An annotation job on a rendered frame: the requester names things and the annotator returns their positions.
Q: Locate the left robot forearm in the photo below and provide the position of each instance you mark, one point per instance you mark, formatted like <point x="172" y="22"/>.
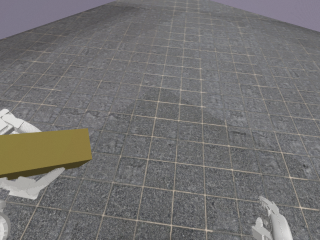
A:
<point x="5" y="224"/>

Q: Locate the robot left hand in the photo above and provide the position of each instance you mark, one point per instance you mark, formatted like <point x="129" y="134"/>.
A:
<point x="23" y="186"/>

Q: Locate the sponge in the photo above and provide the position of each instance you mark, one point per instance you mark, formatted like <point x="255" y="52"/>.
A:
<point x="36" y="153"/>

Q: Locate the robot right hand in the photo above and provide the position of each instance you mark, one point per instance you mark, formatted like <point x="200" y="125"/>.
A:
<point x="276" y="224"/>

